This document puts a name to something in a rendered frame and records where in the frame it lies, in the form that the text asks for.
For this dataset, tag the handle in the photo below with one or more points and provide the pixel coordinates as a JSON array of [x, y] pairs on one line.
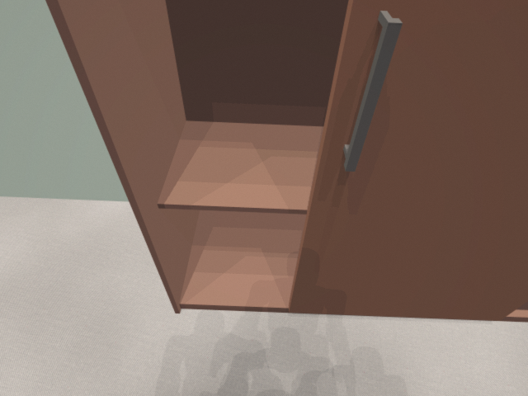
[[383, 55]]

